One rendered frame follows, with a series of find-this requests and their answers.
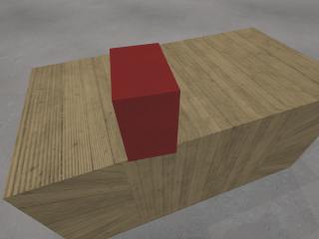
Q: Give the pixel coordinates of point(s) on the carton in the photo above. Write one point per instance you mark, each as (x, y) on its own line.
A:
(145, 97)

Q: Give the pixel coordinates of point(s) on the pedestal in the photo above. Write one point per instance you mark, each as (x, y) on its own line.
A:
(248, 108)

